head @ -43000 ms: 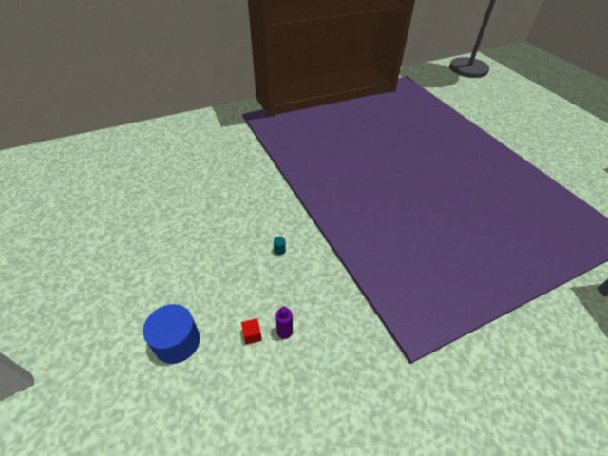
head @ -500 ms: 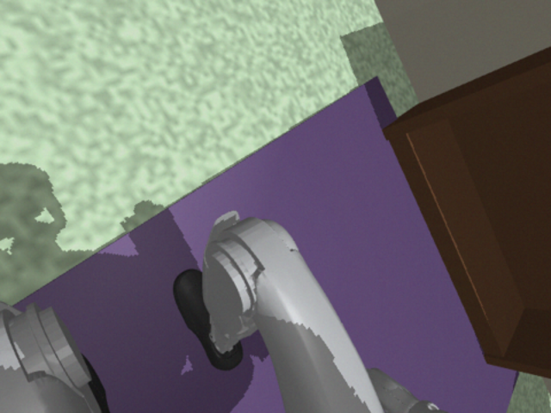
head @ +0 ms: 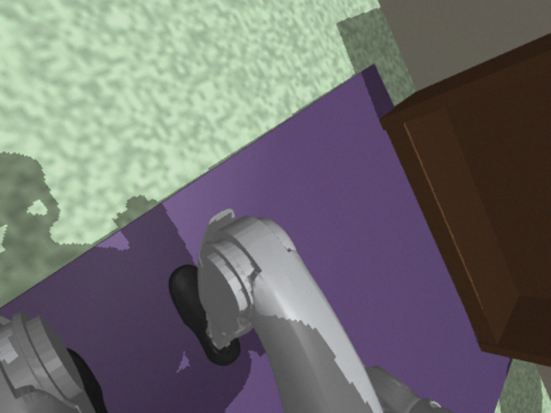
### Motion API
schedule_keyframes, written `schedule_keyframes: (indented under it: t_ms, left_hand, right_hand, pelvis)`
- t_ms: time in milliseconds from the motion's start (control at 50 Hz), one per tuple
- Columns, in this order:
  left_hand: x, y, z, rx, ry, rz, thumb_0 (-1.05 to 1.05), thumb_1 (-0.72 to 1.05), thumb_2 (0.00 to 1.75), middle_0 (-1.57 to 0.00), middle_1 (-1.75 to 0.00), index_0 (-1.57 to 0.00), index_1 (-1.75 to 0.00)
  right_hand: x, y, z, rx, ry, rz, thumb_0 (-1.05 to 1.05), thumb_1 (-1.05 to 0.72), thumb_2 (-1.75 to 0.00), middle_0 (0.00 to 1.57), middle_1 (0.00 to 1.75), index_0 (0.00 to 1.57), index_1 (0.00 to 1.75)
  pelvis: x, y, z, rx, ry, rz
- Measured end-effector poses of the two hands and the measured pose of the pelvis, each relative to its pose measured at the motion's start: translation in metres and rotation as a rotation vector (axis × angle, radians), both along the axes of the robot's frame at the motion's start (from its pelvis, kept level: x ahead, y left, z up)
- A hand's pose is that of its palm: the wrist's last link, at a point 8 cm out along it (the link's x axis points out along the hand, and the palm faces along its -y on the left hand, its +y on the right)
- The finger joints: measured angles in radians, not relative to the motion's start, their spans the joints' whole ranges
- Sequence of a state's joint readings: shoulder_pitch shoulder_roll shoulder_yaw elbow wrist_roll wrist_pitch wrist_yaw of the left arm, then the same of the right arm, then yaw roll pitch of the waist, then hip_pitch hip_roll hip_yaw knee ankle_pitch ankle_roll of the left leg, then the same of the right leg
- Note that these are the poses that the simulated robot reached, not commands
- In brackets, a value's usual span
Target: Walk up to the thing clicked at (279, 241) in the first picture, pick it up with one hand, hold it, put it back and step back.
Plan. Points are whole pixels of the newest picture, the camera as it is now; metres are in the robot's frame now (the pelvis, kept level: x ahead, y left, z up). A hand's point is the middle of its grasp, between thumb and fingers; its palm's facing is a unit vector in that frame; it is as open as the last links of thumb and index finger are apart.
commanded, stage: settle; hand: left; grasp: from above
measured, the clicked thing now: out of the picture +0.49 +0.32 -0.30
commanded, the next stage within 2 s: lift in 0.88 s
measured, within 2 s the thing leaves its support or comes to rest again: leaves its support in 0.22 s
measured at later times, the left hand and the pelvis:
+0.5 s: hand out of the picture +0.47 +0.34 -0.20, palm faces -0.39 -0.13 -0.91, open 7.3 cm; pelvis +0.01 +0.00 +0.01, yaw +1 degrees
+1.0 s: hand out of the picture +0.46 +0.32 -0.13, palm faces -0.42 -0.10 -0.90, open 7.1 cm; pelvis +0.01 -0.01 +0.03, yaw +7 degrees
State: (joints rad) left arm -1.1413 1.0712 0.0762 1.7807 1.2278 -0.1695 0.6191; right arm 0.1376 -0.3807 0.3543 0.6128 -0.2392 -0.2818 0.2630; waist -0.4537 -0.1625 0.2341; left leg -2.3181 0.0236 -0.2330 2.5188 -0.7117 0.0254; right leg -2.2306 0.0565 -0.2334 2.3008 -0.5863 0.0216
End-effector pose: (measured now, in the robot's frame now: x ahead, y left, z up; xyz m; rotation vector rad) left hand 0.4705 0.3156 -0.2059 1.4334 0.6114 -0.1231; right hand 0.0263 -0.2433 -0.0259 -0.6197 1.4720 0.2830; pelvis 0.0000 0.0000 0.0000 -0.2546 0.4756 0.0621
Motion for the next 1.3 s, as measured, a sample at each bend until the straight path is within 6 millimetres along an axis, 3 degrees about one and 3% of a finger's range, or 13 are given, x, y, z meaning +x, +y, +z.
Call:
schedule_keyframes:
  t_ms: [220, 500, 680, 960, 1160, 1300]
  left_hand:
    - [0.003, 0.005, 0.007, -0.022, -0.006, -0.015, 0.01, 0.3, 0.39, -0.83, -0.66, -0.86, -0.58]
    - [0.0, 0.022, 0.063, 0.025, -0.052, -0.009, 0.0, 0.29, 0.35, -0.89, -0.59, -0.92, -0.53]
    - [-0.006, 0.017, 0.097, 0.023, -0.017, -0.028, -0.01, 0.29, 0.32, -0.92, -0.55, -0.94, -0.5]
    - [-0.001, 0.008, 0.129, 0.035, -0.028, -0.066, -0.02, 0.3, 0.23, -0.98, -0.48, -0.99, -0.43]
    - [-0.01, 0.014, 0.154, 0.014, -0.011, -0.026, -0.01, 0.32, 0.2, -0.97, -0.48, -0.99, -0.43]
    - [-0.029, 0.018, 0.185, 0.01, 0.01, -0.034, -0.01, 0.33, 0.21, -0.95, -0.5, -0.98, -0.44]
  right_hand:
    - [-0.001, 0.006, -0.001, -0.002, 0.01, -0.03, 0.0, -0.92, -0.91, 0.2, 0.3, 0.2, 0.3]
    - [0.017, -0.012, -0.007, -0.01, -0.05, -0.082, 0.0, -0.92, -0.91, 0.2, 0.3, 0.2, 0.3]
    - [0.03, -0.021, -0.016, -0.001, -0.099, -0.123, 0.0, -0.92, -0.91, 0.2, 0.3, 0.2, 0.3]
    - [0.04, -0.026, -0.029, -0.008, -0.1, -0.17, 0.0, -0.91, -0.91, 0.2, 0.3, 0.2, 0.3]
    - [0.051, -0.025, -0.02, -0.021, -0.116, -0.209, 0.0, -0.92, -0.91, 0.2, 0.3, 0.2, 0.3]
    - [0.06, -0.025, -0.004, -0.031, -0.139, -0.242, 0.0, -0.92, -0.91, 0.2, 0.3, 0.2, 0.3]
  pelvis:
    - [0.002, 0.001, 0.003, -0.005, 0.016, -0.001]
    - [0.007, -0.001, 0.008, 0.015, 0.066, 0.017]
    - [0.005, -0.004, 0.014, 0.048, 0.086, 0.038]
    - [0.005, -0.009, 0.023, 0.084, 0.118, 0.057]
    - [0.006, -0.009, 0.039, 0.093, 0.142, 0.069]
    - [0.005, -0.006, 0.06, 0.097, 0.154, 0.081]
